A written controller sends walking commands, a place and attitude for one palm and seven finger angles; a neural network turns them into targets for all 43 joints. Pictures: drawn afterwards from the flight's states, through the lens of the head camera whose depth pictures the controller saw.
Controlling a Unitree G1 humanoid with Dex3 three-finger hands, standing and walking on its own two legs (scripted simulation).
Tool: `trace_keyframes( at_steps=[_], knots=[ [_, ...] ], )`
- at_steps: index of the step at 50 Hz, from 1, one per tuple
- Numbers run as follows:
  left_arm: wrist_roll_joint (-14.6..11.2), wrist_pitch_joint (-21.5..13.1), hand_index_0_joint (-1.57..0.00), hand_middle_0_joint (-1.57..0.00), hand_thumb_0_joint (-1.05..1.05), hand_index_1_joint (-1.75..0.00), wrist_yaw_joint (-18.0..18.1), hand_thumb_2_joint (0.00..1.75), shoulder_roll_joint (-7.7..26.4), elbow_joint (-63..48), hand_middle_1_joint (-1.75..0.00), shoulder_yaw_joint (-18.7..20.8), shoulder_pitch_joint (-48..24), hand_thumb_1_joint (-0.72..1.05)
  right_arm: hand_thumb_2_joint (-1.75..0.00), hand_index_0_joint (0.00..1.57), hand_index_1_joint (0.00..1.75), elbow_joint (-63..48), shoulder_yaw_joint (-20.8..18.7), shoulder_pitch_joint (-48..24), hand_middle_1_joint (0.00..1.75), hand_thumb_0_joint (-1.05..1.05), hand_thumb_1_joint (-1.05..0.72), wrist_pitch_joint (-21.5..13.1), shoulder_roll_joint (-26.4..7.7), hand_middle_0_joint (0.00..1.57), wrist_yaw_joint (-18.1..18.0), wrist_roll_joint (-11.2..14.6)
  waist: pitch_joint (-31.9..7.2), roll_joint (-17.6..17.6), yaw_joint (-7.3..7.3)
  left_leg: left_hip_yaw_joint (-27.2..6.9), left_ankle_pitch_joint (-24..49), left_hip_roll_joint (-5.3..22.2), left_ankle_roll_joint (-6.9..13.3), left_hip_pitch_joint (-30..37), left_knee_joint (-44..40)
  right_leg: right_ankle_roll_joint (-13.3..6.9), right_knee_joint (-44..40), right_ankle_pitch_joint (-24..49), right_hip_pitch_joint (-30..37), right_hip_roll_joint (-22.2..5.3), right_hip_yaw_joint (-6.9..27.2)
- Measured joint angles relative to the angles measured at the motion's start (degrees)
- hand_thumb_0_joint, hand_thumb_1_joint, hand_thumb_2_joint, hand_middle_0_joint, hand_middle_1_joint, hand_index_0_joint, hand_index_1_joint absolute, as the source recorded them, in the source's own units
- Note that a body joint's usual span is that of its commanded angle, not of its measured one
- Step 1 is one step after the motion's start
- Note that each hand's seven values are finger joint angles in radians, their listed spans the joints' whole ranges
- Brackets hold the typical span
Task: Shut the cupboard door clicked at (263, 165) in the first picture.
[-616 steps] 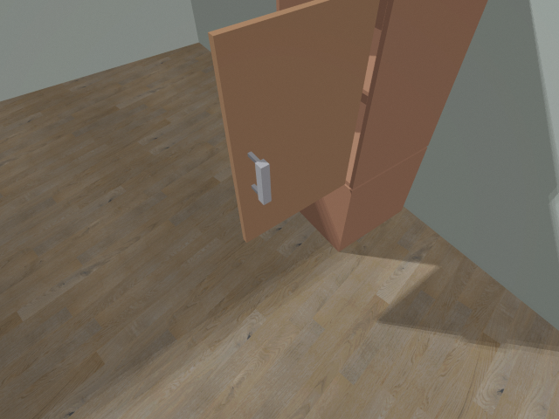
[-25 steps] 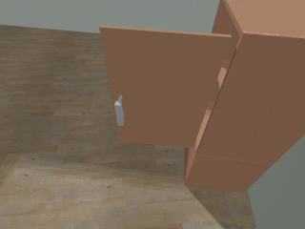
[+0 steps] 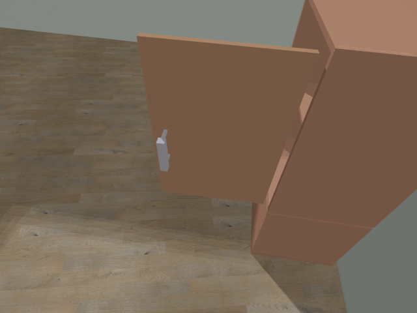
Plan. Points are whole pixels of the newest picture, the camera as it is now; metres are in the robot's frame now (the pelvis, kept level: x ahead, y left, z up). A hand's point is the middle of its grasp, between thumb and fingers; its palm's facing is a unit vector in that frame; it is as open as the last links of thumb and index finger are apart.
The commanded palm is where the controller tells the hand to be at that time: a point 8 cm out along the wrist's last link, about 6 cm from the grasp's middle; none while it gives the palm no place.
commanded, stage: look again from close up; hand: left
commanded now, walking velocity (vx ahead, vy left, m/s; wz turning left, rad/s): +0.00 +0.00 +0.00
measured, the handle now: (164, 150) +0.57 +0.18 -0.08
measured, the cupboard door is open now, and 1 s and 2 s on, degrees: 91 91 91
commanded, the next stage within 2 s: shuffle to correct the standing spot in 0.12 s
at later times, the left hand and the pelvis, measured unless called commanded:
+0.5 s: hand out of the picture +0.02 +0.16 -0.19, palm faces +0.03 -0.99 -0.16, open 7.4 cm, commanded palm none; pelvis +0.05 +0.00 -0.01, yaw +0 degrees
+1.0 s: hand (142, 302) +0.18 +0.16 -0.18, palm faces +0.00 -0.98 -0.21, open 7.3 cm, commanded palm none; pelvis +0.11 -0.02 -0.01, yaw +0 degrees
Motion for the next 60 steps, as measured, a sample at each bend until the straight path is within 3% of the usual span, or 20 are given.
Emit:
trace_keyframes(
  at_steps=[15, 27, 29, 31, 33, 35, 38, 41, 48, 56, 60],
  knots=[
    [-0.15, 0.01, -0.2, -0.2, 0.0, -0.3, 0.06, 0.9, 1.29, -0.74, -0.29, 0.34, -2.87, 0.91, -0.9, 0.19, 0.3, 1.09, 0.51, -0.06, 0.3, 0.0, -0.91, 0.05, -0.32, 0.2, -0.04, -0.17, 0.63, 0.08, -0.58, -0.21, -1.23, 0.57, -0.74, 1.53, 0.05, -0.62, -0.84, -0.77, 1.91, 0.59, -0.14],
    [0.04, 0.43, -0.2, -0.2, 0.0, -0.3, -0.87, 0.9, 0.03, -0.34, -0.29, 1.86, 2.48, 0.9, -0.9, 0.19, 0.3, 0.91, 0.43, 4.47, 0.3, 0.0, -0.91, 0.07, 0.82, 0.2, 0.29, -0.62, -0.11, -0.77, 0.02, 0.02, -9.99, 0.44, -0.17, 0.42, 9.36, -0.6, 4.91, -7.7, 2.5, 0.31, 0.1],
    [0.08, 0.53, -0.2, -0.2, 0.0, -0.3, -0.9, 0.9, -0.02, 0.13, -0.29, 2.03, 3.24, 0.9, -0.9, 0.19, 0.3, 0.68, 0.52, 4.59, 0.3, 0.0, -0.91, -0.71, 1.24, 0.2, 0.13, -0.65, 0.26, -1.73, 0.13, 0.89, -11.22, -0.12, 0.31, 1.03, 9.82, -1.31, 7.75, -9.26, 1.69, -0.4, 0.43],
    [0.21, 0.86, -0.2, -0.2, 0.0, -0.3, -0.85, 0.9, -0.31, 0.74, -0.29, 1.95, 3.2, 0.91, -0.9, 0.19, 0.3, 0.12, 0.49, 4.6, 0.3, 0.0, -0.91, -1.73, 1.48, 0.2, -0.32, -0.82, 0.91, -1.73, 0.05, 1.96, -11.99, -0.06, 0.89, 2.09, 9.51, -2.56, 16.75, -12.89, -1.88, -0.54, -0.6],
    [0.27, 1.21, -0.2, -0.2, 0.0, -0.3, -0.89, 0.9, -0.52, 0.9, -0.29, 2.07, 2.06, 0.91, -0.9, 0.19, 0.3, -0.42, 0.56, 4.89, 0.3, 0.0, -0.91, -2.51, 1.85, 0.2, -0.72, -1.0, 1.69, -1.28, -0.62, 2.39, -11.7, 0.14, 1.0, 3.53, 7.83, -3.34, 25.46, -15.81, -6.28, -0.46, -2.1],
    [0.19, 1.34, -0.2, -0.2, 0.01, -0.3, -1.11, 0.9, -0.66, 0.18, -0.29, 2.34, 0.08, 0.91, -0.9, 0.19, 0.3, -0.46, 0.67, 5.57, 0.3, 0.0, -0.91, -2.81, 2.24, 0.2, -0.92, -1.11, 2.39, -0.5, -1.26, 2.06, -10.84, 0.29, 0.89, 5.03, 5.47, -3.51, 27.69, -15.96, -9.42, -0.69, -3.69],
    [0.4, 1.07, -0.2, -0.2, 0.01, -0.3, -0.84, 0.9, -0.81, -1.89, -0.29, 2.63, -3.48, 0.92, -0.9, 0.19, 0.3, 0.5, 0.98, 6.54, 0.3, 0.0, -0.91, -2.32, 2.69, 0.2, -1.18, -1.09, 3.29, 0.82, -1.5, 1.06, -9.96, 0.57, 0.25, 6.84, 2.91, -3.06, 19.68, -10.27, -10.43, -0.95, -5.03],
    [0.05, -0.5, -0.2, -0.2, 0.02, -0.3, -0.33, 0.9, 0.94, -3.64, -0.29, 2.9, -5.36, 0.94, -0.9, 0.2, 0.3, 1.67, 1.4, 7.59, 0.3, 0.0, -0.91, -1.49, 3.71, 0.2, -1.35, -0.51, 3.57, -0.39, -1.08, 0.77, -11.86, -0.53, -0.87, 7.15, 4.96, -2.75, 6.37, 4.11, -7.17, -2.05, -3.71],
    [-0.47, -0.21, -0.2, -0.2, 0.01, -0.3, 0.39, 0.9, 0.62, -3.63, -0.29, 2.1, -8.59, 0.93, -0.9, 0.2, 0.3, 1.58, -0.11, 4.28, 0.3, 0.0, -0.91, 0.71, 2.91, 0.2, -1.41, 0.03, 2.8, 1.01, -1.89, -0.38, -13.04, 0.53, -1.99, 7.33, 5.2, -2.16, 7.02, -0.92, -6.7, -1.18, -4.72],
    [-0.16, 2.22, -0.2, -0.2, 0.0, -0.3, 0.53, 0.9, 0.18, -5.38, -0.29, 2.79, -10.65, 0.91, -0.9, 0.19, 0.3, -2.54, -1.49, -0.56, 0.3, 0.0, -0.91, 1.33, 1.7, 0.2, -1.63, -0.6, 3.73, -1.17, -0.4, 0.73, -12.45, -0.3, -1.03, 6.42, 5.96, -1.45, 8.04, -0.03, -8.08, -1.89, -3.53],
    [-0.29, 1.81, -0.2, -0.2, 0.0, -0.3, 0.96, 0.9, 0.15, -5.5, -0.29, 2.05, -9.22, 0.91, -0.9, 0.19, 0.3, -5.93, -1.67, -1.57, 0.3, 0.0, -0.91, 1.73, -0.01, 0.2, -0.98, -0.33, 3.08, 0.32, -0.37, 0.79, -13.25, 0.26, -0.77, 4.53, 8.74, -1.33, 8.14, 0.69, -8.78, -1.45, -3.6]
  ],
)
